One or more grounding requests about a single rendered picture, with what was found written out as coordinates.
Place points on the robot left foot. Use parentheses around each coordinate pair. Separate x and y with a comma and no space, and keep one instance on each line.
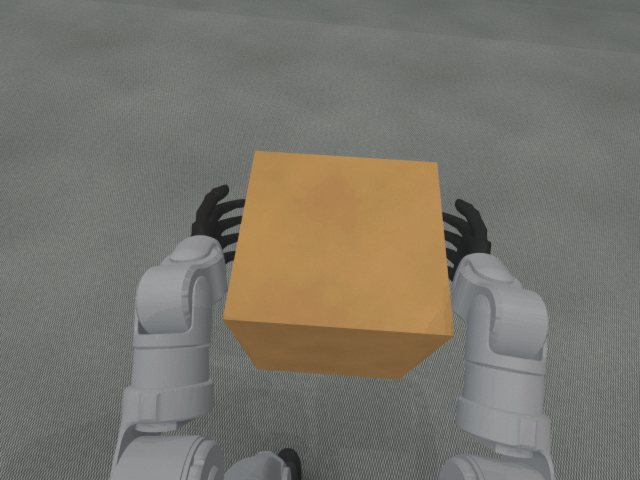
(291,459)

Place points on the carton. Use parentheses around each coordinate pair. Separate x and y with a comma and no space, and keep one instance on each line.
(340,266)

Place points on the right robot hand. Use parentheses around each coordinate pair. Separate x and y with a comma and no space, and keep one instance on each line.
(474,235)

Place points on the robot left forearm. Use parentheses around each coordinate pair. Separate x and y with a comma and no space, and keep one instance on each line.
(172,325)

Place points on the left robot hand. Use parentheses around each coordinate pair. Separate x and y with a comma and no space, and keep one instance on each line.
(209,213)

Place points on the robot right upper arm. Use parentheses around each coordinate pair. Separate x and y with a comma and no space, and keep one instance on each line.
(476,467)

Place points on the left robot thigh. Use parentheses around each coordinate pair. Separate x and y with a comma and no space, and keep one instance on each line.
(258,468)

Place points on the robot right forearm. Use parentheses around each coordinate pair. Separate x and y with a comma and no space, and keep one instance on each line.
(506,346)

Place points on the robot left upper arm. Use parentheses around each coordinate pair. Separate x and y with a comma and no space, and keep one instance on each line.
(181,457)

